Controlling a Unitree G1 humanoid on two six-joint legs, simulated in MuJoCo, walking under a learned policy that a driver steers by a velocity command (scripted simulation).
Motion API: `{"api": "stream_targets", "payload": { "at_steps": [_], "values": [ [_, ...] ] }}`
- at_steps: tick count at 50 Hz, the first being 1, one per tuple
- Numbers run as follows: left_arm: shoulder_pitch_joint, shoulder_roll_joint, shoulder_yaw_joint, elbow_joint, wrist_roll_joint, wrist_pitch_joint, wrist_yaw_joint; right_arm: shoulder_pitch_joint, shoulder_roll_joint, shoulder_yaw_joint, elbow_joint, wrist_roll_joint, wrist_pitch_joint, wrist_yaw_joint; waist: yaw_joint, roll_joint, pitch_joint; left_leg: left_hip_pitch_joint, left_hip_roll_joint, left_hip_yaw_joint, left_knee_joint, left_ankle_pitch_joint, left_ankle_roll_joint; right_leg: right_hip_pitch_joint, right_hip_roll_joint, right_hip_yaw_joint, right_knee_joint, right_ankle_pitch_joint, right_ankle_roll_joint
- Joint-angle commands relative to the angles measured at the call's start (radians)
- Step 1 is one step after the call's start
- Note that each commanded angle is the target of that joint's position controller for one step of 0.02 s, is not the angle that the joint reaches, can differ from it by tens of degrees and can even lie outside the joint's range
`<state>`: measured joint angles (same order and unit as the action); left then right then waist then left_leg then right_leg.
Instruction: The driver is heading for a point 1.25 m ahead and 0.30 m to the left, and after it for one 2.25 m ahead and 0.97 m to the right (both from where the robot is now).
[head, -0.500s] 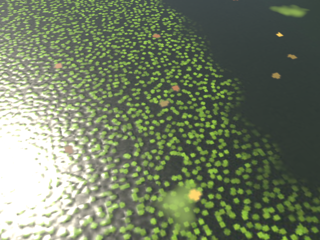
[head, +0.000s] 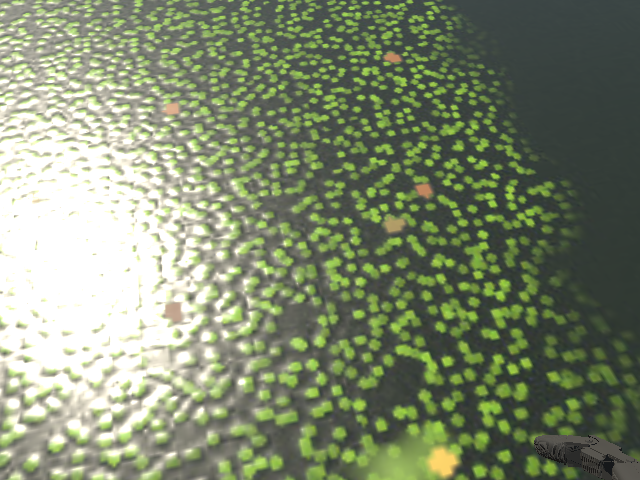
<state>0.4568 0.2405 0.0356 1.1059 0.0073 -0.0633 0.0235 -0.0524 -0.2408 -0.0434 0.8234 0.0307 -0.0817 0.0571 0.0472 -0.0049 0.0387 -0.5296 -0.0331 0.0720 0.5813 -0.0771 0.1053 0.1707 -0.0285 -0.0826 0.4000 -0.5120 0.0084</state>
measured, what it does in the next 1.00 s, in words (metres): walks ahead, turning left: right foot, then left foot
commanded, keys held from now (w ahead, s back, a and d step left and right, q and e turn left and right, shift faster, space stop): w+q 0.82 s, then w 0.18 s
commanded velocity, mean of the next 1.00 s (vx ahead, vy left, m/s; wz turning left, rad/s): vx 0.49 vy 0.00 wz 0.51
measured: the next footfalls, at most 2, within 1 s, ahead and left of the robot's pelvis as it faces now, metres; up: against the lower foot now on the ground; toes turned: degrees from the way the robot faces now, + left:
right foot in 0.50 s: +0.48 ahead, -0.07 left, +0.00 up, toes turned +21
left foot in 1.00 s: +0.61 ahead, +0.30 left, +0.00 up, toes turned +35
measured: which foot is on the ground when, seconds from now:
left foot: down 0.00-0.50, up 0.52-0.98, down 1.00-1.00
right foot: up 0.00-0.48, down 0.50-1.00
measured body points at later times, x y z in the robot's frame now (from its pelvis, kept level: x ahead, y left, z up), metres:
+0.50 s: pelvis +0.29 +0.00 +0.02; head +0.32 +0.01 +0.47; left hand +0.47 +0.29 -0.05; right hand +0.35 -0.28 -0.11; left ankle +0.14 +0.08 -0.71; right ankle +0.44 -0.08 -0.71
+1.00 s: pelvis +0.53 +0.12 +0.01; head +0.56 +0.14 +0.46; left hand +0.36 +0.36 -0.12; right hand +0.85 +0.06 -0.05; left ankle +0.58 +0.27 -0.71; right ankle +0.45 -0.08 -0.71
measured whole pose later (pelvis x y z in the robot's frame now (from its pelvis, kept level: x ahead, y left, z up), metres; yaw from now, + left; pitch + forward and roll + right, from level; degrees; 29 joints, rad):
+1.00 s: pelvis +0.53 +0.12 +0.01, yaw +33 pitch +3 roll -2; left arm 0.37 0.30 0.07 0.90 -0.03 -0.07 0.00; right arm 0.03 -0.26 -0.04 0.61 0.02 -0.04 0.05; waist 0.09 0.03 0.03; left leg -0.53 0.03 0.02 0.56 -0.11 0.10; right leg 0.09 -0.05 -0.21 0.32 -0.42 0.05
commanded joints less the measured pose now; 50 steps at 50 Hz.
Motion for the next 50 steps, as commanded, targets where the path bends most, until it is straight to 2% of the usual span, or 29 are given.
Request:
{"api": "stream_targets", "payload": {
  "at_steps": [1,2,3,4,5,6,8,10,13,16,20,22,23,24,25,26,27,28,29,30,32,34,36,41,43,46,48,49,50],
  "values": [
    [0.093,-0.008,-0.027,-0.110,0.016,-0.035,-0.017,0.440,-0.280,-0.084,0.061,-0.007,0.013,-0.005,-0.123,0.282,-0.380,0.956,0.360,-0.822,-0.190,-0.385,0.317,-0.773,0.086,0.054,0.911,0.035,-0.001],
    [-0.023,0.083,-0.006,-0.123,-0.021,-0.079,-0.031,0.428,-0.198,-0.064,0.063,-0.009,0.007,-0.010,-0.175,0.186,-0.325,0.921,0.345,-0.916,-0.322,-0.460,0.274,-0.891,0.059,0.212,1.023,-0.008,-0.042],
    [-0.128,0.139,0.009,-0.174,-0.050,-0.102,-0.035,0.352,-0.178,-0.057,0.047,-0.015,-0.007,-0.013,-0.154,0.153,-0.172,0.785,0.323,-0.780,-0.343,-0.372,0.233,-0.961,0.016,0.199,1.017,0.080,-0.064],
    [-0.176,0.151,0.012,-0.190,-0.042,-0.114,-0.025,0.268,-0.160,-0.050,0.022,-0.019,-0.019,-0.011,-0.113,0.020,-0.116,0.621,0.287,-0.661,-0.358,-0.223,0.210,-0.904,-0.033,0.197,0.947,0.171,-0.072],
    [-0.185,0.154,0.023,-0.193,-0.025,-0.112,-0.014,0.212,-0.144,-0.044,0.003,-0.028,-0.026,-0.008,-0.070,-0.024,-0.085,0.484,0.251,-0.573,-0.369,-0.102,0.199,-0.833,-0.061,0.195,0.872,0.210,-0.067],
    [-0.164,0.152,0.030,-0.201,-0.016,-0.098,-0.009,0.182,-0.131,-0.039,-0.010,-0.038,-0.028,-0.010,-0.030,-0.004,-0.085,0.403,0.220,-0.516,-0.387,-0.042,0.193,-0.764,-0.086,0.207,0.828,0.223,-0.061],
    [-0.161,0.128,0.034,-0.222,-0.008,-0.071,-0.002,0.187,-0.128,-0.035,-0.014,-0.025,-0.023,-0.020,-0.003,0.024,-0.055,0.303,0.193,-0.447,-0.413,-0.021,0.193,-0.730,-0.101,0.190,0.721,0.215,-0.032],
    [-0.238,0.120,0.036,-0.261,0.011,-0.055,0.006,0.239,-0.154,-0.042,-0.010,-0.020,-0.020,-0.039,-0.020,0.030,-0.016,0.230,0.169,-0.397,-0.436,-0.027,0.195,-0.751,-0.091,0.159,0.596,0.298,0.008],
    [-0.386,0.103,0.032,-0.320,0.013,-0.055,0.006,0.316,-0.182,-0.051,-0.005,-0.018,-0.011,-0.062,-0.070,0.042,0.010,0.209,0.126,-0.359,-0.426,-0.033,0.153,-0.757,-0.053,0.149,0.345,0.516,0.035],
    [-0.487,0.082,0.022,-0.360,0.001,-0.064,-0.007,0.374,-0.183,-0.054,0.005,-0.009,0.000,-0.069,-0.114,0.064,-0.003,0.212,0.104,-0.347,-0.392,-0.038,0.110,-0.673,-0.002,0.134,0.172,0.643,0.036],
    [-0.558,0.119,0.026,-0.410,-0.013,-0.076,-0.025,0.430,-0.170,-0.053,0.016,-0.002,0.015,-0.074,-0.130,0.073,-0.019,0.372,0.145,-0.451,-0.287,-0.053,0.100,-0.681,0.020,0.174,0.065,0.578,0.027],
    [-0.544,0.146,0.033,-0.419,-0.017,-0.089,-0.033,0.427,-0.181,-0.058,0.007,-0.008,0.024,-0.081,-0.108,0.100,-0.032,0.430,0.167,-0.505,-0.216,0.003,0.094,-0.639,0.028,0.176,0.034,0.479,0.010],
    [-0.491,0.160,0.039,-0.410,-0.019,-0.094,-0.033,0.417,-0.179,-0.058,-0.001,-0.010,0.028,-0.082,-0.078,0.121,-0.049,0.434,0.162,-0.517,-0.176,0.049,0.086,-0.567,0.031,0.164,0.010,0.450,-0.009],
    [-0.383,0.190,0.054,-0.386,-0.012,-0.099,-0.027,0.401,-0.157,-0.050,-0.015,-0.012,0.028,-0.079,-0.024,0.121,-0.112,0.404,0.117,-0.493,-0.076,0.115,0.060,-0.400,0.015,0.161,-0.015,0.455,-0.045],
    [-0.216,0.243,0.070,-0.368,0.003,-0.102,-0.018,0.381,-0.108,-0.031,-0.040,-0.024,0.022,-0.072,0.054,0.061,-0.253,0.285,0.062,-0.418,0.172,0.062,0.024,-0.129,-0.130,0.278,0.033,0.434,-0.115],
    [-0.089,0.321,0.093,-0.341,0.016,-0.082,-0.012,0.507,-0.046,-0.012,-0.063,-0.001,0.010,-0.068,0.026,-0.216,-0.403,-0.072,-0.086,-0.257,0.492,-0.321,-0.055,0.242,-0.360,0.679,-0.004,0.273,-0.275],
    [-0.091,0.246,0.078,-0.340,-0.008,-0.072,-0.019,0.528,-0.121,-0.018,-0.063,0.012,0.007,-0.070,0.022,-0.273,-0.388,-0.228,-0.017,-0.254,0.657,-0.513,-0.065,0.246,-0.422,0.866,-0.063,0.103,-0.289],
    [-0.147,0.165,0.058,-0.362,-0.011,-0.065,-0.018,0.450,-0.196,-0.038,-0.066,0.014,0.013,-0.071,0.039,-0.151,-0.241,-0.276,0.031,-0.258,0.715,-0.430,-0.072,0.119,-0.376,0.721,-0.083,0.082,-0.241],
    [-0.199,0.144,0.049,-0.373,-0.005,-0.057,-0.018,0.386,-0.194,-0.042,-0.078,0.005,0.019,-0.073,0.029,-0.067,-0.145,-0.255,0.067,-0.220,0.710,-0.349,-0.082,-0.018,-0.325,0.571,-0.105,0.188,-0.203],
    [-0.237,0.130,0.044,-0.367,0.000,-0.052,-0.020,0.347,-0.177,-0.044,-0.094,-0.006,0.020,-0.072,0.008,-0.047,-0.074,-0.236,0.092,-0.211,0.662,-0.294,-0.086,-0.131,-0.282,0.480,-0.139,0.288,-0.191],
    [-0.263,0.113,0.039,-0.358,0.008,-0.055,-0.024,0.352,-0.134,-0.045,-0.107,-0.001,0.032,-0.064,-0.030,-0.091,-0.034,-0.171,0.135,-0.192,0.610,-0.244,-0.086,-0.248,-0.229,0.342,-0.196,0.386,-0.175],
    [-0.256,0.126,0.047,-0.344,-0.002,-0.063,-0.028,0.339,-0.099,-0.038,-0.130,-0.001,0.044,-0.058,-0.037,-0.089,-0.028,-0.177,0.152,-0.173,0.571,-0.212,-0.095,-0.278,-0.225,0.262,-0.235,0.461,-0.196],
    [-0.250,0.153,0.058,-0.332,-0.004,-0.066,-0.027,0.302,-0.093,-0.035,-0.160,-0.007,0.047,-0.056,-0.039,-0.069,-0.022,-0.208,0.162,-0.173,0.498,-0.148,-0.107,-0.274,-0.234,0.199,-0.255,0.540,-0.211],
    [-0.224,0.191,0.068,-0.316,-0.009,-0.052,-0.019,0.168,-0.077,-0.023,-0.212,-0.007,0.033,-0.027,0.004,-0.051,-0.002,-0.158,0.145,-0.110,0.212,0.101,-0.096,-0.246,-0.202,0.021,-0.258,0.615,-0.176],
    [-0.171,0.203,0.070,-0.296,-0.018,-0.045,-0.020,0.099,-0.063,-0.015,-0.241,-0.009,0.031,-0.018,0.029,-0.039,0.016,-0.132,0.126,-0.084,0.129,0.104,-0.082,-0.221,-0.213,0.003,-0.254,0.610,-0.173],
    [-0.123,0.227,0.075,-0.266,-0.035,-0.027,-0.025,0.044,-0.076,-0.015,-0.276,-0.007,0.029,-0.007,0.025,-0.049,0.040,-0.123,0.098,-0.064,0.047,0.003,-0.045,-0.132,-0.256,0.000,-0.222,0.673,-0.165],
    [-0.125,0.254,0.079,-0.257,-0.041,-0.015,-0.023,0.074,-0.111,-0.030,-0.282,-0.013,0.028,-0.005,-0.021,-0.081,0.004,-0.019,0.048,-0.024,0.007,-0.093,-0.008,-0.088,-0.268,-0.021,-0.120,0.945,-0.149],
    [-0.134,0.263,0.079,-0.253,-0.042,-0.008,-0.020,0.170,-0.145,-0.050,-0.259,-0.017,0.029,-0.008,-0.087,-0.088,-0.060,0.133,0.011,0.001,-0.036,-0.081,0.017,-0.099,-0.252,-0.053,0.011,1.094,-0.129],
    [-0.128,0.247,0.069,-0.253,-0.037,-0.005,-0.014,0.327,-0.195,-0.078,-0.210,-0.015,0.032,-0.017,-0.164,-0.073,-0.150,0.384,-0.019,0.007,-0.072,-0.014,0.044,-0.192,-0.213,-0.092,0.202,1.111,-0.099]
  ]
}}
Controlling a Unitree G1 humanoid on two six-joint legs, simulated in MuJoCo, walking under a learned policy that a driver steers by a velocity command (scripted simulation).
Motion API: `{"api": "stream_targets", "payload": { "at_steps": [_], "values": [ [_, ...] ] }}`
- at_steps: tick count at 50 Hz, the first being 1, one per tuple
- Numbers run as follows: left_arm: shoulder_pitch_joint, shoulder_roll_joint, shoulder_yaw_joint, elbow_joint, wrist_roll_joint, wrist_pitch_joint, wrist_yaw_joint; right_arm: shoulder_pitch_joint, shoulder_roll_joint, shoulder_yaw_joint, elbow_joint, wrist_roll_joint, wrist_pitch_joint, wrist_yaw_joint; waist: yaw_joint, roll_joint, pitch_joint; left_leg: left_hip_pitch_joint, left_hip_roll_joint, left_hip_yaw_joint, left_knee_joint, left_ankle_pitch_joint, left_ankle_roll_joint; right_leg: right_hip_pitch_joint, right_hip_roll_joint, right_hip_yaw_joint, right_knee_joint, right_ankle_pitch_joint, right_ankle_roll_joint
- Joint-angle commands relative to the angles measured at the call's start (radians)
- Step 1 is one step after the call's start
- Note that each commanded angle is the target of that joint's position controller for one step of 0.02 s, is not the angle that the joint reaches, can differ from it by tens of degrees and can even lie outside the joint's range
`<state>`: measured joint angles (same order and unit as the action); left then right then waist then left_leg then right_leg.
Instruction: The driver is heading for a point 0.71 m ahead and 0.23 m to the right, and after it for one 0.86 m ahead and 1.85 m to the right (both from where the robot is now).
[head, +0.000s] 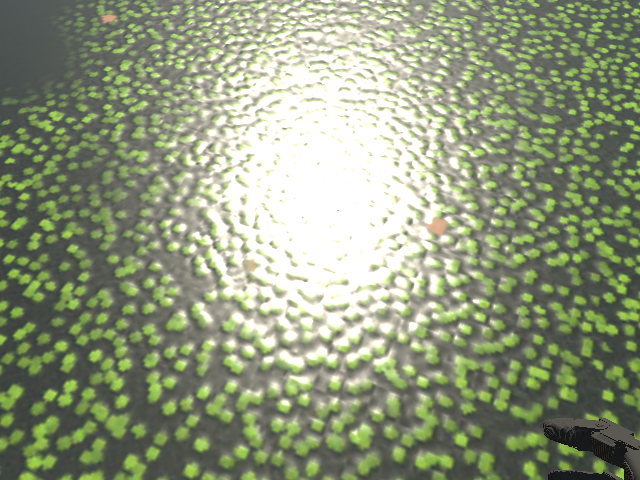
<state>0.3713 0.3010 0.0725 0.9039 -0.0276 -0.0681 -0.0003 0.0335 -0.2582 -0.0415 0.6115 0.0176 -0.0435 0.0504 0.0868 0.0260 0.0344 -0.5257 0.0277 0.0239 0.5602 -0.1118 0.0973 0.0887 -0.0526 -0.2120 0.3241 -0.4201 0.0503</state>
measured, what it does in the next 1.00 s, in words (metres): walks ahead, turning right: right foot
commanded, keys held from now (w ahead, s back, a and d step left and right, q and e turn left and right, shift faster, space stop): w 0.02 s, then w+e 0.98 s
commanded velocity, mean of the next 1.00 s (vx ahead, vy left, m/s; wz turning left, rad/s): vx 0.50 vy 0.00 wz -0.38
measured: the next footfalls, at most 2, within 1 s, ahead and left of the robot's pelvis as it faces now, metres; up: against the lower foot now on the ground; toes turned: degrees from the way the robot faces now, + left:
right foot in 0.56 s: +0.46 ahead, -0.14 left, +0.00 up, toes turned -16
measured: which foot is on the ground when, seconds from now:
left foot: down 0.00-0.58, up 0.60-1.00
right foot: down 0.00-0.02, up 0.04-0.54, down 0.56-1.00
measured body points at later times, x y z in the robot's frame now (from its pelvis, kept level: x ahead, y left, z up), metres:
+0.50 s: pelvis +0.27 +0.00 +0.00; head +0.30 -0.01 +0.45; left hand +0.50 +0.20 -0.10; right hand +0.26 -0.29 -0.12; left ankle +0.13 +0.11 -0.72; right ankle +0.42 -0.15 -0.70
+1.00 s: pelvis +0.56 -0.07 +0.01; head +0.58 -0.10 +0.46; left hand +0.74 +0.16 -0.10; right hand +0.65 -0.39 -0.07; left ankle +0.75 -0.02 -0.71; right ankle +0.42 -0.13 -0.72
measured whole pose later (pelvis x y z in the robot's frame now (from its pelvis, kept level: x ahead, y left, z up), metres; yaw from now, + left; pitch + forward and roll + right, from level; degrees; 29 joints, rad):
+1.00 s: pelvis +0.56 -0.07 +0.01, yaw -28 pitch +3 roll +0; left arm 0.35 0.29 0.08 0.72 -0.02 -0.03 0.01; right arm 0.05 -0.28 -0.04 0.68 0.01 -0.11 0.02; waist 0.08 0.03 0.01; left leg -0.52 0.01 -0.08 0.49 -0.02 -0.04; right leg -0.11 0.10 0.20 0.47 -0.39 -0.05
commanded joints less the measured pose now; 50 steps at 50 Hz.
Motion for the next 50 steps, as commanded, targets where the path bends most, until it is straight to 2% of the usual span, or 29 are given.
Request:
{"api": "stream_targets", "payload": {
  "at_steps": [1,2,3,4,5,6,7,9,12,17,22,23,25,26,27,28,29,30,31,32,33,34,35,38,42,44,46,48,50],
  "values": [
    [-0.036,0.134,0.007,-0.082,0.030,-0.008,0.012,0.412,-0.265,-0.107,0.034,-0.006,0.003,-0.031,-0.261,0.020,-0.277,0.714,0.104,-0.189,-0.003,0.103,0.110,-0.374,-0.139,0.021,0.603,0.653,-0.097],
    [0.086,0.015,-0.033,-0.099,0.033,-0.031,-0.006,0.390,-0.330,-0.104,0.032,-0.010,0.000,-0.032,-0.148,0.233,-0.418,0.957,0.358,-0.708,-0.128,-0.054,0.281,-0.728,0.040,0.139,0.924,-0.181,-0.053],
    [-0.004,0.122,-0.006,-0.081,-0.010,-0.050,-0.015,0.413,-0.234,-0.081,0.025,-0.014,-0.008,-0.029,-0.224,0.094,-0.426,0.919,0.370,-0.736,-0.203,-0.109,0.261,-0.808,0.018,0.297,1.024,-0.186,-0.065],
    [-0.097,0.143,0.002,-0.118,-0.036,-0.055,-0.016,0.362,-0.200,-0.068,0.038,-0.017,-0.018,-0.027,-0.215,0.079,-0.257,0.787,0.332,-0.545,-0.217,-0.023,0.214,-0.874,-0.021,0.284,1.021,-0.102,-0.075],
    [-0.122,0.126,-0.001,-0.119,-0.023,-0.054,-0.009,0.296,-0.172,-0.058,0.043,-0.013,-0.025,-0.026,-0.172,0.024,-0.174,0.638,0.286,-0.418,-0.236,0.056,0.176,-0.843,-0.066,0.276,0.949,-0.006,-0.076],
    [-0.125,0.122,0.004,-0.113,-0.003,-0.045,-0.005,0.239,-0.138,-0.050,0.043,-0.019,-0.031,-0.023,-0.136,0.031,-0.118,0.519,0.249,-0.330,-0.269,0.106,0.155,-0.796,-0.092,0.277,0.894,0.052,-0.070],
    [-0.084,0.113,0.006,-0.100,-0.002,-0.028,-0.006,0.204,-0.111,-0.044,0.041,-0.026,-0.039,-0.022,-0.098,0.054,-0.102,0.442,0.225,-0.267,-0.311,0.119,0.141,-0.729,-0.110,0.292,0.874,0.102,-0.066],
    [-0.042,0.072,0.002,-0.085,-0.005,0.002,-0.004,0.185,-0.107,-0.048,0.060,-0.027,-0.061,-0.020,-0.067,0.052,-0.084,0.367,0.220,-0.194,-0.380,0.140,0.146,-0.686,-0.110,0.299,0.848,0.156,-0.052],
    [-0.099,0.056,0.003,-0.106,-0.001,0.017,0.002,0.197,-0.117,-0.055,0.094,-0.038,-0.076,-0.033,-0.070,0.028,-0.022,0.358,0.208,-0.081,-0.425,0.193,0.129,-0.770,-0.097,0.333,0.751,0.284,-0.032],
    [-0.225,0.024,-0.009,-0.148,0.008,0.003,-0.022,0.219,-0.138,-0.057,0.127,-0.032,-0.073,-0.052,-0.116,0.017,0.021,0.409,0.179,0.070,-0.449,0.208,0.076,-0.767,-0.061,0.274,0.457,0.542,-0.043],
    [-0.360,0.010,-0.021,-0.231,0.009,0.001,-0.055,0.301,-0.169,-0.070,0.177,-0.013,-0.040,-0.064,-0.168,0.002,0.065,0.605,0.243,0.117,-0.381,0.322,0.062,-0.849,-0.040,0.205,0.321,0.452,-0.087],
    [-0.369,0.014,-0.020,-0.248,0.009,0.001,-0.063,0.302,-0.176,-0.072,0.180,-0.010,-0.030,-0.067,-0.163,0.009,0.061,0.637,0.253,0.126,-0.348,0.395,0.055,-0.847,-0.029,0.185,0.309,0.403,-0.100],
    [-0.336,0.039,-0.007,-0.265,0.006,0.005,-0.072,0.279,-0.204,-0.079,0.172,-0.007,-0.013,-0.077,-0.124,0.048,0.008,0.668,0.254,0.156,-0.231,0.715,0.030,-0.747,0.029,0.124,0.304,0.299,-0.137],
    [-0.278,0.063,0.007,-0.261,0.005,0.010,-0.072,0.270,-0.218,-0.081,0.168,-0.006,-0.004,-0.083,-0.087,0.072,-0.039,0.669,0.249,0.167,-0.129,0.876,0.017,-0.655,0.069,0.095,0.314,0.247,-0.159],
    [-0.160,0.106,0.030,-0.241,0.003,0.012,-0.067,0.257,-0.227,-0.082,0.164,-0.005,0.003,-0.088,-0.018,0.073,-0.105,0.628,0.230,0.182,0.038,0.933,-0.003,-0.491,0.108,0.087,0.286,0.245,-0.189],
    [0.000,0.168,0.063,-0.208,0.004,0.016,-0.051,0.245,-0.218,-0.075,0.155,-0.003,0.000,-0.093,0.070,0.033,-0.188,0.473,0.187,0.196,0.282,0.784,-0.042,-0.216,0.107,0.150,0.215,0.315,-0.234],
    [0.070,0.282,0.090,-0.197,0.005,0.021,-0.031,0.336,-0.095,-0.037,0.113,-0.037,-0.022,-0.081,0.013,-0.209,-0.295,0.057,0.053,0.174,0.659,0.017,-0.105,0.172,-0.152,0.589,0.220,0.334,-0.379],
    [0.070,0.270,0.078,-0.223,0.007,0.009,-0.035,0.325,-0.080,-0.017,0.090,-0.026,-0.066,-0.062,0.003,-0.222,-0.450,-0.182,-0.102,-0.061,0.870,-0.498,-0.118,0.351,-0.299,1.069,0.039,0.205,-0.523],
    [0.060,0.197,0.058,-0.222,0.015,0.004,-0.036,0.199,-0.157,-0.038,0.066,0.017,-0.094,-0.045,0.052,-0.127,-0.359,-0.290,-0.033,-0.147,0.887,-0.424,-0.093,0.306,-0.268,0.946,-0.008,0.185,-0.452],
    [0.004,0.160,0.048,-0.225,0.011,-0.001,-0.034,0.154,-0.154,-0.033,0.047,0.025,-0.107,-0.042,0.021,-0.079,-0.227,-0.303,0.011,-0.131,0.805,-0.333,-0.074,0.156,-0.228,0.801,-0.015,0.227,-0.409],
    [-0.068,0.130,0.038,-0.239,0.007,-0.001,-0.033,0.151,-0.147,-0.034,0.057,0.003,-0.109,-0.049,-0.032,-0.011,-0.142,-0.251,0.051,-0.119,0.706,-0.278,-0.078,-0.008,-0.183,0.692,-0.024,0.319,-0.373],
    [-0.120,0.099,0.027,-0.257,0.014,0.000,-0.029,0.163,-0.160,-0.044,0.063,-0.017,-0.099,-0.054,-0.069,-0.020,-0.099,-0.176,0.077,-0.115,0.638,-0.243,-0.089,-0.130,-0.149,0.617,-0.045,0.413,-0.359],
    [-0.142,0.093,0.024,-0.273,0.024,0.001,-0.026,0.182,-0.158,-0.048,0.063,-0.023,-0.084,-0.053,-0.096,-0.044,-0.088,-0.118,0.086,-0.114,0.610,-0.221,-0.101,-0.208,-0.128,0.589,-0.069,0.456,-0.357],
    [-0.138,0.128,0.034,-0.273,0.020,-0.005,-0.010,0.182,-0.120,-0.039,0.055,-0.034,-0.056,-0.059,-0.113,-0.056,-0.069,-0.080,0.078,-0.079,0.476,-0.148,-0.151,-0.330,-0.090,0.498,-0.097,0.571,-0.358],
    [-0.089,0.147,0.041,-0.255,0.006,0.007,0.009,0.025,-0.077,-0.018,0.017,-0.031,-0.058,-0.056,-0.052,-0.098,-0.049,-0.020,0.022,-0.062,0.148,0.116,-0.174,-0.380,-0.017,0.425,-0.072,0.469,-0.290],
    [-0.052,0.153,0.043,-0.245,0.004,0.015,0.012,-0.036,-0.084,-0.018,0.003,-0.018,-0.065,-0.046,-0.021,-0.116,-0.053,0.021,-0.011,-0.060,0.046,0.185,-0.176,-0.366,-0.026,0.459,-0.056,0.393,-0.275],
    [-0.026,0.149,0.043,-0.235,-0.001,0.021,0.014,-0.061,-0.109,-0.026,-0.008,-0.009,-0.074,-0.037,-0.015,-0.125,-0.053,0.033,-0.021,-0.086,-0.016,0.168,-0.164,-0.314,-0.053,0.522,-0.011,0.339,-0.266],
    [-0.024,0.143,0.043,-0.235,0.001,0.025,0.017,-0.046,-0.139,-0.039,-0.009,-0.006,-0.084,-0.030,-0.033,-0.143,-0.055,0.060,-0.023,-0.106,-0.057,0.104,-0.139,-0.260,-0.082,0.593,0.044,0.304,-0.249],
    [-0.053,0.128,0.041,-0.246,0.004,0.029,0.018,0.048,-0.159,-0.055,0.013,-0.006,-0.094,-0.031,-0.093,-0.165,-0.071,0.181,-0.026,-0.089,-0.103,0.055,-0.099,-0.257,-0.069,0.622,0.124,0.319,-0.220]
  ]
}}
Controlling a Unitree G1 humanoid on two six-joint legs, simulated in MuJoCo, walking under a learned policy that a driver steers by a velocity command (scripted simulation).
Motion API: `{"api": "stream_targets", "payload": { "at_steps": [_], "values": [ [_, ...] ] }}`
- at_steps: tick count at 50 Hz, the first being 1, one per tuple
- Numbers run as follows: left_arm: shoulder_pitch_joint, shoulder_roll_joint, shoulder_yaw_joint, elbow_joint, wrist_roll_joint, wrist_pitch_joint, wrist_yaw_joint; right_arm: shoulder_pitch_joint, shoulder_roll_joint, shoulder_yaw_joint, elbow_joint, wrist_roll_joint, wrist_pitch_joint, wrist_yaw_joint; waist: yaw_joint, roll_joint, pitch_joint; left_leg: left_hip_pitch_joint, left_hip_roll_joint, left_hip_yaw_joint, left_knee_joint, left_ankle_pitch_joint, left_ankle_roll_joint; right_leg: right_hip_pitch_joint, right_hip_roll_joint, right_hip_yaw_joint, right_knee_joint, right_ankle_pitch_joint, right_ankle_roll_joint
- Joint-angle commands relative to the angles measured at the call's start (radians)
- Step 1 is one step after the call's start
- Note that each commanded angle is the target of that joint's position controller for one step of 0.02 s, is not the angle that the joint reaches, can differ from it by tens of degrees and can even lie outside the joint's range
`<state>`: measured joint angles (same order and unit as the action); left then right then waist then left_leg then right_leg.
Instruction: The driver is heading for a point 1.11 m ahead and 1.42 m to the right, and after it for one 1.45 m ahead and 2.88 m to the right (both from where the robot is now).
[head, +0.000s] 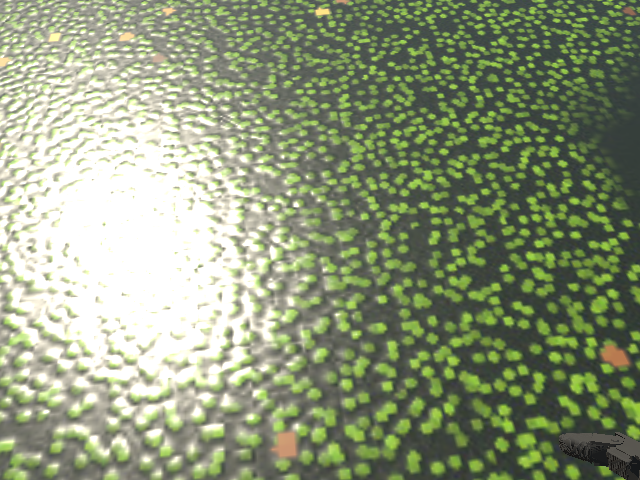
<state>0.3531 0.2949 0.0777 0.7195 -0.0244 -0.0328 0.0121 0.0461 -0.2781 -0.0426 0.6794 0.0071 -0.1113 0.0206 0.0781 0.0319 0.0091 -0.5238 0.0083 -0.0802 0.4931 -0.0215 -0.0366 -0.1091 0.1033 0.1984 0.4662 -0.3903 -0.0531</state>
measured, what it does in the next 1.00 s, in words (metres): walks ahead, turning right: left foot, then right foot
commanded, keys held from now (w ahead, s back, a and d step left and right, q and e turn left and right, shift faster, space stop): w+e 0.26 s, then e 0.42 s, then w+e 0.06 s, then e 0.26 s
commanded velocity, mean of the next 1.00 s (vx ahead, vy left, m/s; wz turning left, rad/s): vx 0.26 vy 0.00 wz -0.60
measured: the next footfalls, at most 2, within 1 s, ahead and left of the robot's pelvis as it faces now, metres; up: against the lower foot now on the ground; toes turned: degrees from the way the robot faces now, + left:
left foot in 0.02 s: +0.18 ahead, +0.13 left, +0.00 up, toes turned -5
right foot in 0.52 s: +0.38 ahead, -0.16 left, +0.00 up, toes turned -20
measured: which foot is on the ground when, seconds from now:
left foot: up 0.00-0.00, down 0.02-0.52, up 0.54-0.94, down 0.96-1.00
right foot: down 0.00-0.04, up 0.06-0.50, down 0.52-0.96, up 0.98-1.00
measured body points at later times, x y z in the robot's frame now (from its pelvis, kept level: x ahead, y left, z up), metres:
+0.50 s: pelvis +0.24 -0.01 -0.01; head +0.28 -0.03 +0.44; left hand +0.53 +0.15 -0.08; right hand +0.19 -0.31 -0.13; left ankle +0.15 +0.14 -0.73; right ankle +0.35 -0.15 -0.72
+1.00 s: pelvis +0.35 -0.03 +0.00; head +0.38 -0.03 +0.45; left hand +0.65 +0.12 -0.09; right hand +0.33 -0.35 -0.09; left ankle +0.45 +0.06 -0.73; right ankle +0.34 -0.14 -0.72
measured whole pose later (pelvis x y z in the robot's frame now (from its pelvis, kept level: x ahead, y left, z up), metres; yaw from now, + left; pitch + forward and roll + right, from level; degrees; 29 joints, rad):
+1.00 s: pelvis +0.35 -0.03 +0.00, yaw -36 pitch +2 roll +0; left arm 0.19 0.32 0.08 0.59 -0.01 0.05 0.02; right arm 0.13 -0.28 -0.05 0.72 -0.03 -0.02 -0.01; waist 0.02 -0.03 0.01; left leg -0.36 -0.01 -0.06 0.56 -0.22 -0.01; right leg -0.44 0.15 0.19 0.69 -0.36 -0.03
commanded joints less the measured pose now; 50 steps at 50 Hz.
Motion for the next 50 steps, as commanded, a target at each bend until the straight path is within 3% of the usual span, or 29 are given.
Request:
{"api": "stream_targets", "payload": {
  "at_steps": [1,2,3,4,5,6,7,9,14,16,19,22,24,25,26,27,28,29,30,31,34,35,37,39,44,47,48,49,50],
  "values": [
    [-0.039,0.095,0.022,-0.072,0.006,-0.008,0.003,0.131,-0.167,-0.069,-0.038,-0.007,-0.032,-0.007,-0.132,-0.154,-0.111,0.342,0.035,-0.007,-0.044,-0.045,0.071,-0.098,-0.175,0.175,0.106,0.310,-0.083],
    [-0.021,0.032,-0.002,-0.091,0.023,-0.012,0.000,0.276,-0.224,-0.083,-0.029,-0.022,-0.032,-0.017,-0.181,-0.021,-0.251,0.593,0.215,-0.185,-0.039,-0.110,0.131,-0.220,-0.102,0.077,0.394,0.141,-0.042],
    [0.113,0.000,-0.013,-0.123,-0.012,-0.021,0.000,0.340,-0.290,-0.099,0.009,-0.030,-0.017,-0.008,-0.110,0.342,-0.330,0.845,0.410,-0.672,-0.155,-0.376,0.286,-0.576,0.006,-0.031,0.699,-0.228,0.012],
    [0.096,0.109,0.005,-0.092,-0.019,-0.018,0.004,0.311,-0.192,-0.078,-0.012,-0.009,-0.014,-0.004,-0.137,0.208,-0.248,0.798,0.406,-0.709,-0.199,-0.584,0.264,-0.686,-0.076,-0.001,0.825,-0.174,0.026],
    [-0.009,0.153,0.019,-0.105,-0.010,-0.012,0.003,0.276,-0.140,-0.063,-0.019,-0.005,-0.007,-0.010,-0.162,0.114,-0.137,0.690,0.367,-0.543,-0.205,-0.545,0.225,-0.709,-0.106,-0.026,0.854,-0.078,0.032],
    [-0.058,0.142,0.019,-0.114,0.001,-0.007,0.004,0.230,-0.125,-0.054,-0.022,-0.015,-0.001,-0.011,-0.146,0.043,-0.076,0.574,0.325,-0.413,-0.215,-0.398,0.206,-0.671,-0.139,-0.053,0.836,-0.007,0.037],
    [-0.089,0.131,0.022,-0.126,0.009,-0.007,0.000,0.203,-0.105,-0.048,-0.014,-0.019,0.003,-0.013,-0.131,0.038,-0.029,0.494,0.289,-0.321,-0.234,-0.286,0.204,-0.652,-0.166,-0.052,0.792,0.039,0.039],
    [-0.071,0.098,0.022,-0.128,-0.005,0.002,-0.011,0.186,-0.085,-0.042,0.000,-0.020,-0.003,-0.017,-0.102,0.092,-0.014,0.420,0.243,-0.184,-0.278,-0.178,0.195,-0.587,-0.199,-0.072,0.744,0.080,0.042],
    [-0.146,0.054,0.010,-0.159,0.004,0.016,-0.015,0.195,-0.134,-0.059,0.046,-0.018,-0.006,-0.023,-0.100,0.044,0.022,0.430,0.260,-0.008,-0.320,0.081,0.228,-0.652,-0.215,-0.096,0.591,0.192,0.074],
    [-0.177,0.043,0.005,-0.164,0.010,0.011,-0.023,0.167,-0.150,-0.062,0.053,-0.016,0.008,-0.031,-0.099,0.046,0.025,0.426,0.232,0.102,-0.290,0.278,0.208,-0.602,-0.204,-0.139,0.458,0.285,0.082],
    [-0.253,0.022,-0.001,-0.179,0.013,0.004,-0.047,0.179,-0.173,-0.065,0.074,-0.006,0.031,-0.044,-0.130,0.052,0.015,0.427,0.208,0.207,-0.246,0.374,0.176,-0.490,-0.169,-0.216,0.269,0.415,0.070],
    [-0.270,0.051,0.014,-0.200,0.012,0.010,-0.068,0.186,-0.204,-0.074,0.086,0.018,0.047,-0.048,-0.120,0.069,-0.008,0.502,0.239,0.222,-0.165,0.453,0.157,-0.431,-0.139,-0.243,0.176,0.351,0.031],
    [-0.183,0.099,0.039,-0.187,0.018,0.015,-0.072,0.161,-0.224,-0.085,0.078,0.038,0.056,-0.054,-0.061,0.082,-0.057,0.527,0.241,0.234,-0.011,0.604,0.135,-0.318,-0.088,-0.274,0.117,0.281,-0.016],
    [-0.067,0.138,0.062,-0.155,0.019,0.014,-0.066,0.147,-0.208,-0.080,0.072,0.043,0.060,-0.055,0.003,0.049,-0.110,0.494,0.206,0.259,0.154,0.574,0.106,-0.167,-0.051,-0.283,0.030,0.359,-0.048],
    [0.022,0.201,0.085,-0.142,0.019,0.018,-0.043,0.189,-0.172,-0.067,0.064,0.020,0.055,-0.049,0.040,-0.055,-0.167,0.323,0.145,0.270,0.403,0.305,0.049,0.054,-0.109,-0.174,-0.007,0.648,-0.099],
    [-0.016,0.300,0.088,-0.168,0.028,0.023,-0.020,0.295,-0.045,-0.028,0.034,-0.057,0.050,-0.033,-0.082,-0.343,-0.255,-0.046,-0.003,0.238,0.772,-0.679,-0.019,0.353,-0.376,0.188,0.128,1.181,-0.257],
    [-0.027,0.270,0.073,-0.213,0.041,0.012,-0.032,0.313,-0.122,-0.025,0.035,-0.030,0.041,-0.019,-0.035,-0.266,-0.493,-0.122,-0.052,0.005,0.949,-0.714,-0.024,0.416,-0.502,0.488,0.004,0.922,-0.403],
    [-0.072,0.211,0.059,-0.220,0.035,0.008,-0.040,0.196,-0.184,-0.042,0.023,0.007,0.045,-0.016,-0.003,-0.136,-0.397,-0.165,-0.008,-0.027,0.941,-0.595,-0.009,0.328,-0.438,0.377,-0.050,0.759,-0.349],
    [-0.119,0.179,0.049,-0.209,0.015,0.008,-0.038,0.147,-0.173,-0.039,0.005,0.006,0.052,-0.024,-0.030,-0.084,-0.272,-0.191,0.020,-0.013,0.867,-0.509,-0.006,0.202,-0.384,0.286,-0.070,0.644,-0.291],
    [-0.152,0.153,0.040,-0.209,0.006,0.012,-0.032,0.135,-0.163,-0.038,0.015,-0.009,0.064,-0.037,-0.055,-0.041,-0.196,-0.167,0.047,-0.013,0.798,-0.461,-0.011,0.079,-0.343,0.232,-0.092,0.584,-0.251],
    [-0.213,0.161,0.041,-0.215,0.033,0.023,-0.018,0.167,-0.150,-0.038,0.020,-0.018,0.092,-0.047,-0.116,-0.097,-0.147,-0.014,0.036,0.005,0.646,-0.406,-0.021,-0.153,-0.279,0.160,-0.133,0.593,-0.225],
    [-0.207,0.163,0.042,-0.211,0.033,0.023,-0.011,0.175,-0.135,-0.034,0.025,-0.021,0.092,-0.048,-0.118,-0.099,-0.167,0.008,0.031,0.010,0.589,-0.390,-0.026,-0.171,-0.263,0.145,-0.139,0.545,-0.223],
    [-0.197,0.168,0.045,-0.206,0.020,0.027,0.003,0.139,-0.115,-0.026,0.016,-0.020,0.093,-0.047,-0.102,-0.108,-0.176,0.020,0.024,0.009,0.476,-0.335,-0.033,-0.191,-0.237,0.161,-0.172,0.255,-0.218],
    [-0.210,0.174,0.047,-0.210,0.021,0.035,0.013,0.088,-0.107,-0.023,0.000,-0.017,0.095,-0.045,-0.087,-0.143,-0.137,0.034,0.008,0.003,0.378,-0.291,-0.034,-0.225,-0.213,0.181,-0.185,0.113,-0.201],
    [-0.183,0.170,0.047,-0.203,0.020,0.056,0.011,0.054,-0.117,-0.028,-0.021,-0.009,0.079,-0.036,-0.065,-0.177,-0.128,0.109,-0.030,-0.007,0.207,-0.289,-0.019,-0.196,-0.208,0.253,-0.123,0.163,-0.170],
    [-0.202,0.148,0.040,-0.208,0.006,0.069,0.013,0.121,-0.121,-0.040,-0.008,-0.011,0.069,-0.027,-0.113,-0.170,-0.122,0.274,-0.020,0.007,-0.058,-0.163,0.022,-0.221,-0.162,0.267,-0.030,0.205,-0.112],
    [-0.174,0.104,0.027,-0.211,0.009,0.070,0.013,0.159,-0.180,-0.056,-0.009,-0.027,0.071,-0.031,-0.108,-0.075,-0.146,0.394,0.137,-0.111,-0.122,-0.143,0.079,-0.309,-0.106,0.203,0.101,0.054,-0.057],
    [-0.161,0.078,0.021,-0.240,0.001,0.066,0.013,0.146,-0.266,-0.076,-0.003,-0.055,0.085,-0.035,-0.062,0.228,-0.089,0.419,0.331,-0.348,-0.189,-0.030,0.222,-0.513,0.054,-0.030,0.294,-0.169,0.008],
    [-0.151,0.163,0.045,-0.232,0.020,0.053,0.010,0.126,-0.221,-0.071,-0.024,-0.060,0.083,-0.037,-0.080,0.242,-0.083,0.387,0.421,-0.452,-0.208,0.035,0.311,-0.558,0.006,-0.057,0.533,-0.221,0.056]
  ]
}}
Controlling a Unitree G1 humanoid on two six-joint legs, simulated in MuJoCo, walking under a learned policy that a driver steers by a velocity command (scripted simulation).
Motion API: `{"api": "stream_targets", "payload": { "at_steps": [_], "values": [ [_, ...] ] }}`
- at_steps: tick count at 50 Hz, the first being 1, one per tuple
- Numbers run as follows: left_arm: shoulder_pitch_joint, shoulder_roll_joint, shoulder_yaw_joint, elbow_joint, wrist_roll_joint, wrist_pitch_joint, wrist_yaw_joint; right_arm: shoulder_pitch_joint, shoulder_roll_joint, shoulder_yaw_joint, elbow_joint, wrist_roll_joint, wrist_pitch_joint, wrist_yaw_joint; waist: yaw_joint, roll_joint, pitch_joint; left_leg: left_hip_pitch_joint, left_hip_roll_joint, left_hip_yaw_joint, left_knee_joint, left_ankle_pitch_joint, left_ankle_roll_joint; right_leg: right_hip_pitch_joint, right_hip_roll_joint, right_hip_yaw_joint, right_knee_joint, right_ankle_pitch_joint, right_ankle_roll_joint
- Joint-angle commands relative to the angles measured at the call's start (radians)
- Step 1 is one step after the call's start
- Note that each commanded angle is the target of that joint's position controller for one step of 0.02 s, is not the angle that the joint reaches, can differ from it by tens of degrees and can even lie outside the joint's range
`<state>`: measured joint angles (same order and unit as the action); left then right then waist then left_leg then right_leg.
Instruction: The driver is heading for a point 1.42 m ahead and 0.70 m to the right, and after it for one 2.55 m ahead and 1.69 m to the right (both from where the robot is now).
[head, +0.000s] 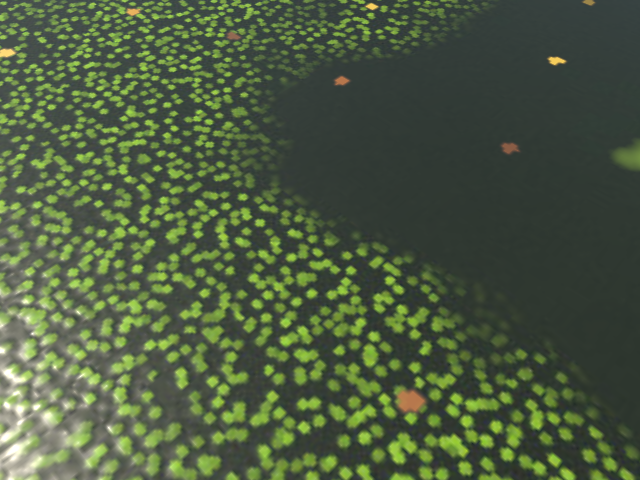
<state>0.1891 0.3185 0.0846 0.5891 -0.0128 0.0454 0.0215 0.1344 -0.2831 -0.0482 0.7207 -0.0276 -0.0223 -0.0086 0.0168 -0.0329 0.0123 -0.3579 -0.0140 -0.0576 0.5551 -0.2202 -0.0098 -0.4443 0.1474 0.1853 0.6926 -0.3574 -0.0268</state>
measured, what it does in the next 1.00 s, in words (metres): steps on the spot, turning right: right foot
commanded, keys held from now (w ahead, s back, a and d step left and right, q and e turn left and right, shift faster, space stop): e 0.02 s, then no key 0.50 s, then e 0.10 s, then w+e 0.38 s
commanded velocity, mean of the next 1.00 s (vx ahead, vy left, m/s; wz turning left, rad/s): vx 0.11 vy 0.00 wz -0.32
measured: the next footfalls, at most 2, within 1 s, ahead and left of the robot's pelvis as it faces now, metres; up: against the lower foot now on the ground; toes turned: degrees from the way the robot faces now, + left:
right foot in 0.32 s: +0.04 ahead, -0.14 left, +0.00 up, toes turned -4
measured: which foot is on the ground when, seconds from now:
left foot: down 0.00-1.00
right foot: up 0.00-0.30, down 0.32-0.78, up 0.80-1.00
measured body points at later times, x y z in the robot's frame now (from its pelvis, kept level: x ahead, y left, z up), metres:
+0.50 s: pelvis +0.02 -0.03 +0.01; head +0.03 -0.04 +0.46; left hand +0.23 +0.18 -0.08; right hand +0.09 -0.31 -0.12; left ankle +0.03 +0.13 -0.73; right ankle +0.00 -0.14 -0.73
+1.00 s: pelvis +0.09 -0.03 +0.01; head +0.11 -0.02 +0.46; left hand +0.35 +0.17 -0.08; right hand +0.01 -0.30 -0.11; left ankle +0.03 +0.12 -0.73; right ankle +0.12 -0.19 -0.66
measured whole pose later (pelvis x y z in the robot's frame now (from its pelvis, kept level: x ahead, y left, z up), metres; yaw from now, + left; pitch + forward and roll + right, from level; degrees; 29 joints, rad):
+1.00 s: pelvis +0.09 -0.03 +0.01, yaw -19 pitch +2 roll +0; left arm 0.19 0.31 0.08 0.63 -0.03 -0.01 -0.02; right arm 0.39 -0.27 -0.06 0.82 -0.01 -0.07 -0.02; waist -0.07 -0.04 0.00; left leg -0.01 0.04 0.13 0.32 -0.33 -0.02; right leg -0.65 -0.04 0.05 1.01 -0.22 0.01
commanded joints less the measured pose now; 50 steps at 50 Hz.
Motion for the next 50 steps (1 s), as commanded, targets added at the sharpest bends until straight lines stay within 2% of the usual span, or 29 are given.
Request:
{"api": "stream_targets", "payload": {
  "at_steps": [1,2,3,4,6,9,12,14,15,16,17,18,19,21,26,29,31,33,35,37,38,39,40,41,42,44,45,47,50],
  "values": [
    [0.028,0.178,0.055,-0.077,0.002,-0.024,-0.003,0.001,-0.166,-0.051,-0.084,-0.014,-0.005,-0.016,-0.007,0.224,-0.082,0.209,0.406,-0.388,-0.246,0.259,0.266,-0.219,-0.070,-0.036,0.415,-0.192,0.050],
    [0.049,0.164,0.056,-0.048,-0.001,-0.014,0.000,-0.032,-0.135,-0.044,-0.091,0.000,-0.003,-0.019,0.005,0.170,-0.067,0.197,0.335,-0.290,-0.223,0.270,0.222,-0.204,-0.078,-0.046,0.461,-0.148,0.071],
    [0.055,0.140,0.051,-0.038,0.004,-0.004,0.004,-0.042,-0.123,-0.040,-0.091,0.015,-0.001,-0.021,0.003,0.158,-0.058,0.209,0.301,-0.236,-0.210,0.291,0.202,-0.218,-0.082,-0.051,0.502,-0.109,0.087],
    [0.052,0.104,0.040,-0.036,0.003,0.002,0.003,-0.035,-0.121,-0.037,-0.087,0.020,0.003,-0.023,-0.002,0.153,-0.051,0.203,0.282,-0.192,-0.208,0.348,0.204,-0.210,-0.082,-0.062,0.514,-0.090,0.098],
    [0.015,0.061,0.023,-0.048,-0.002,0.002,0.001,-0.012,-0.129,-0.040,-0.077,0.015,0.013,-0.022,-0.019,0.170,-0.056,0.214,0.247,-0.120,-0.212,0.391,0.208,-0.173,-0.086,-0.108,0.420,-0.061,0.111],
    [-0.041,0.022,0.000,-0.065,0.005,-0.003,-0.007,-0.001,-0.149,-0.047,-0.064,0.021,0.024,-0.019,-0.044,0.219,-0.093,0.233,0.242,-0.073,-0.192,0.412,0.213,-0.042,-0.119,-0.149,0.186,-0.067,0.112],
    [-0.044,0.039,0.000,-0.058,0.002,-0.004,-0.015,0.025,-0.171,-0.051,-0.043,0.036,0.028,-0.010,-0.056,0.248,-0.101,0.230,0.264,-0.090,-0.173,0.400,0.222,0.083,-0.121,-0.187,-0.022,-0.027,0.093],
    [0.012,0.035,0.002,-0.024,0.005,-0.007,-0.019,0.018,-0.158,-0.042,-0.033,0.053,0.027,-0.006,-0.018,0.224,-0.088,0.182,0.242,-0.074,-0.132,0.351,0.186,0.228,-0.108,-0.213,-0.289,0.172,0.052],
    [0.010,0.055,0.004,-0.026,0.010,-0.007,-0.016,0.066,-0.134,-0.032,-0.012,0.054,0.018,-0.003,-0.021,0.191,-0.090,0.125,0.223,-0.063,-0.118,0.284,0.129,0.334,-0.134,-0.167,-0.369,0.274,0.023],
    [0.027,0.109,0.011,-0.037,0.018,-0.006,-0.006,0.093,-0.091,-0.015,-0.015,0.020,0.006,0.005,-0.041,0.053,-0.149,0.044,0.164,-0.004,-0.022,0.113,0.048,0.470,-0.274,-0.007,-0.343,0.506,-0.015],
    [-0.049,0.131,0.006,-0.041,0.039,-0.003,-0.003,0.125,-0.032,0.005,-0.023,-0.002,-0.008,0.012,-0.108,-0.156,-0.141,0.008,0.090,0.077,-0.023,-0.115,-0.023,0.394,-0.384,0.086,-0.297,0.558,-0.119],
    [-0.076,0.054,-0.009,-0.049,0.039,-0.010,-0.011,0.063,-0.077,-0.001,-0.021,-0.005,-0.007,0.006,-0.056,-0.120,-0.129,0.078,0.094,0.058,-0.046,-0.101,-0.051,0.311,-0.357,0.070,-0.307,0.425,-0.152],
    [-0.082,0.029,-0.018,-0.036,0.043,-0.018,-0.017,0.033,-0.096,-0.005,-0.023,-0.001,-0.007,0.006,-0.053,-0.102,-0.108,0.094,0.089,0.064,-0.067,-0.017,-0.056,0.302,-0.303,0.033,-0.304,0.320,-0.114],
    [-0.066,0.050,-0.015,-0.023,0.041,-0.031,-0.022,0.029,-0.118,-0.010,-0.005,0.002,0.001,0.000,-0.032,-0.088,-0.063,0.105,0.086,0.070,-0.071,0.054,-0.057,0.268,-0.257,0.004,-0.305,0.273,-0.066],
    [-0.049,0.033,-0.025,0.008,0.032,-0.037,-0.017,0.065,-0.100,-0.005,0.034,0.009,0.006,-0.005,-0.038,-0.039,-0.037,0.143,0.091,0.068,-0.102,0.084,-0.056,0.252,-0.237,-0.014,-0.291,0.319,-0.054],
    [-0.068,0.090,-0.007,-0.003,0.019,-0.030,-0.014,0.050,-0.123,-0.017,0.031,0.011,0.010,-0.023,-0.035,-0.047,-0.019,0.128,0.071,0.094,-0.056,0.047,-0.064,0.230,-0.253,0.052,-0.301,0.368,-0.092],
    [-0.061,0.110,0.003,-0.007,0.014,-0.025,-0.009,0.043,-0.122,-0.023,0.021,0.015,0.014,-0.035,-0.026,-0.063,-0.026,0.098,0.055,0.103,-0.011,0.016,-0.066,0.236,-0.269,0.105,-0.298,0.405,-0.130],
    [-0.028,0.111,0.008,0.000,0.004,-0.020,-0.003,0.036,-0.099,-0.022,0.003,0.016,0.012,-0.034,-0.017,-0.091,-0.058,0.052,0.023,0.124,0.044,-0.140,-0.057,0.250,-0.276,0.173,-0.332,0.127,-0.172],
    [-0.010,0.119,0.014,0.005,-0.006,-0.024,-0.001,0.039,-0.092,-0.025,-0.010,0.026,-0.005,-0.021,-0.019,-0.127,-0.025,-0.026,0.015,0.091,0.087,-0.240,-0.015,0.237,-0.304,0.269,-0.380,-0.195,-0.204],
    [-0.053,0.102,0.010,-0.007,-0.012,-0.034,0.001,0.094,-0.100,-0.032,0.001,0.037,-0.036,-0.006,-0.066,-0.123,0.002,0.049,0.026,0.054,0.005,-0.211,0.043,0.143,-0.291,0.282,-0.364,-0.290,-0.184],
    [-0.108,0.077,0.003,-0.028,-0.013,-0.035,0.001,0.158,-0.117,-0.040,0.023,0.034,-0.051,0.000,-0.108,-0.077,-0.004,0.175,0.054,0.026,-0.079,-0.189,0.067,0.044,-0.242,0.218,-0.307,-0.279,-0.140],
    [-0.167,0.028,-0.009,-0.060,-0.012,-0.039,0.000,0.244,-0.170,-0.057,0.049,0.024,-0.062,-0.001,-0.147,0.054,0.004,0.331,0.159,-0.099,-0.180,-0.282,0.102,-0.137,-0.148,0.076,-0.118,-0.232,-0.064],
    [-0.180,-0.003,-0.016,-0.094,-0.017,-0.052,-0.003,0.331,-0.244,-0.077,0.075,0.020,-0.066,0.002,-0.154,0.263,0.005,0.460,0.349,-0.398,-0.325,-0.408,0.190,-0.333,-0.043,-0.088,0.158,-0.200,-0.004],
    [-0.164,0.063,0.001,-0.092,-0.010,-0.065,-0.003,0.302,-0.221,-0.071,0.062,0.017,-0.070,0.003,-0.137,0.246,0.061,0.442,0.448,-0.512,-0.352,-0.348,0.251,-0.441,-0.109,-0.048,0.327,-0.243,0.007],
    [-0.114,0.081,0.011,-0.068,-0.016,-0.071,-0.010,0.254,-0.173,-0.058,0.040,0.022,-0.071,-0.003,-0.101,0.166,0.079,0.443,0.421,-0.448,-0.341,-0.325,0.237,-0.473,-0.143,-0.016,0.408,-0.173,0.003],
    [-0.076,0.061,0.010,-0.045,-0.021,-0.075,-0.023,0.201,-0.144,-0.049,0.025,0.030,-0.065,-0.013,-0.075,0.150,0.093,0.449,0.367,-0.285,-0.365,-0.205,0.184,-0.497,-0.184,-0.028,0.441,-0.026,0.009],
    [-0.084,0.053,0.010,-0.044,-0.018,-0.076,-0.030,0.193,-0.134,-0.044,0.022,0.024,-0.063,-0.018,-0.077,0.151,0.096,0.422,0.339,-0.196,-0.381,-0.104,0.164,-0.467,-0.198,-0.044,0.432,0.034,0.017],
    [-0.102,0.028,0.002,-0.051,-0.015,-0.075,-0.043,0.194,-0.133,-0.045,0.020,0.016,-0.063,-0.019,-0.085,0.148,0.090,0.371,0.294,-0.052,-0.401,0.047,0.154,-0.403,-0.200,-0.105,0.385,0.124,0.041],
    [-0.152,-0.004,-0.013,-0.076,-0.013,-0.075,-0.059,0.207,-0.152,-0.050,0.029,0.022,-0.057,-0.019,-0.102,0.131,0.091,0.335,0.270,0.081,-0.408,0.140,0.149,-0.325,-0.216,-0.163,0.231,0.224,0.049]
  ]
}}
